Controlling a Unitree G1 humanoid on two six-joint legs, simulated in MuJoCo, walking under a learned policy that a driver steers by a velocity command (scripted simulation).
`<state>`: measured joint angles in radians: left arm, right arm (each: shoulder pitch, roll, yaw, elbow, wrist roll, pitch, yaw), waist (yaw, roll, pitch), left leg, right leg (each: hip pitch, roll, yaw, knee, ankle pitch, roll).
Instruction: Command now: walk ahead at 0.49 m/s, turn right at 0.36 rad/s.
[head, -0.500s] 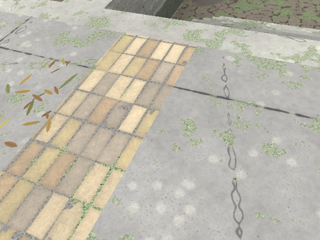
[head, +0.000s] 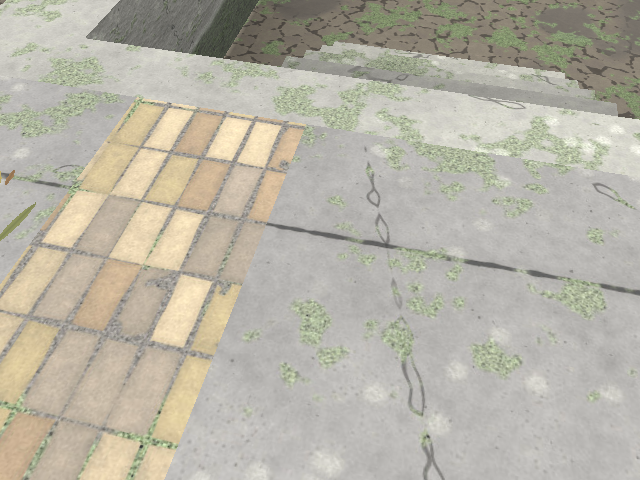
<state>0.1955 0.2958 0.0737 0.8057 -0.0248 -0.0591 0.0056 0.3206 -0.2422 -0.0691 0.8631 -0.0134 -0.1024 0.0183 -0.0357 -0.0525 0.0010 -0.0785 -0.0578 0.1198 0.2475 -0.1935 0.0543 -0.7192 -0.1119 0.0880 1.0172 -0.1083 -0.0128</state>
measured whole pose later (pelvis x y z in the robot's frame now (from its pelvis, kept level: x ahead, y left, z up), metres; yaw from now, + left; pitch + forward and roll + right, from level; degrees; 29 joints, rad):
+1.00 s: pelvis +0.43 -0.08 -0.02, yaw -21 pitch +0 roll +1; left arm 0.23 0.25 0.05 0.77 0.02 0.04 0.03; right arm 0.12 -0.21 -0.01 0.80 -0.01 -0.01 0.01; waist 0.00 -0.01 0.03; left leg -0.38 -0.03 0.02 0.52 -0.14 0.03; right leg -0.28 -0.04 0.06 0.58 -0.29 0.03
